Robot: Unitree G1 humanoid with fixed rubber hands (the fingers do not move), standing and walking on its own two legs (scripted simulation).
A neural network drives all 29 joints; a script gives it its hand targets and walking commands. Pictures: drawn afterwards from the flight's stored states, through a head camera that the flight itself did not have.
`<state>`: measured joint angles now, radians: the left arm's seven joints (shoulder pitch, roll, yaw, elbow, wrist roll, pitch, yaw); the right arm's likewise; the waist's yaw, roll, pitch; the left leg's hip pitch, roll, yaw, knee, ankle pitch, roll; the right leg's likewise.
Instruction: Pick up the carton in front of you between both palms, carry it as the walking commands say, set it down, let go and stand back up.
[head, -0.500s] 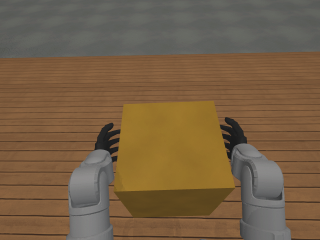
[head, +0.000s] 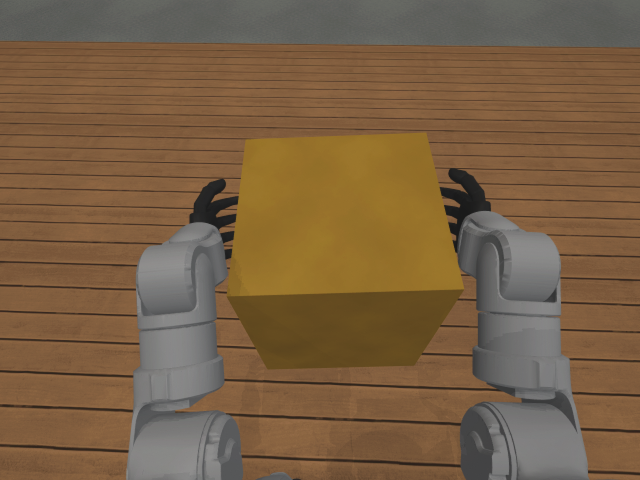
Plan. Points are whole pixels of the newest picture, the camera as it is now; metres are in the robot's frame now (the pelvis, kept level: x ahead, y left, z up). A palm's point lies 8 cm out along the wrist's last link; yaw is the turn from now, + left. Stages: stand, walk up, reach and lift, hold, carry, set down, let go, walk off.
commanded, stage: carry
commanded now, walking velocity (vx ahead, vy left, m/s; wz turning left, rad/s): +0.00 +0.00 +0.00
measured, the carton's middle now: (338, 263) +0.38 +0.01 +0.03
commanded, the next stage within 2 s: none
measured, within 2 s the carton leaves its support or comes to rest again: neither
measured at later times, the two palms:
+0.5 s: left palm (264, 171) +0.48 +0.10 +0.09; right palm (492, 172) +0.48 -0.20 +0.08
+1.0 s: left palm (222, 177) +0.45 +0.15 +0.11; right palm (468, 173) +0.45 -0.15 +0.11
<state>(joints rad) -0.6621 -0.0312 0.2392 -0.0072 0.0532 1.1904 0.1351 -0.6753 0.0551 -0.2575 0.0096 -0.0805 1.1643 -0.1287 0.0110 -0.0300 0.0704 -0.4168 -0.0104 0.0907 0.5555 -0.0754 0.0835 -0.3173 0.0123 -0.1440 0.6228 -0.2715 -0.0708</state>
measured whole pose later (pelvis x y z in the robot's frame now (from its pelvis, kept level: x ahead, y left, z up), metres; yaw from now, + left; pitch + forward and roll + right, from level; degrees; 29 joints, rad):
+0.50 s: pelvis +0.12 -0.02 -0.02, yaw -1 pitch +5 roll +0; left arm -0.62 -0.07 0.24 0.06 0.12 1.19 0.12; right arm -0.67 -0.01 -0.21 0.13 -0.03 1.17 -0.13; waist -0.03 0.04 -0.01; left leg -0.31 -0.01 0.00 0.72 -0.51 0.01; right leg -0.40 0.04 -0.09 0.49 -0.04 -0.08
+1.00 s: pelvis +0.11 +0.00 -0.02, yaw +0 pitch +2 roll +1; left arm -0.64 -0.01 0.19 0.18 0.06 1.21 0.12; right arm -0.63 0.02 -0.21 0.16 -0.07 1.19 -0.13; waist 0.01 -0.02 -0.08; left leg -0.26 -0.03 0.03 0.63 -0.27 0.04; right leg -0.35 -0.01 -0.09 0.47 -0.03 -0.05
